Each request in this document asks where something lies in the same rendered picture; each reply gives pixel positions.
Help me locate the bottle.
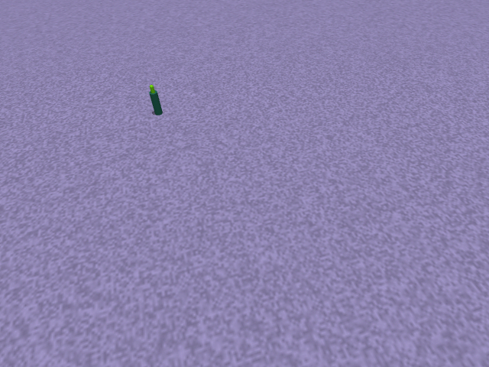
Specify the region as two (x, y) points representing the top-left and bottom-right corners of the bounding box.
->
(149, 85), (163, 115)

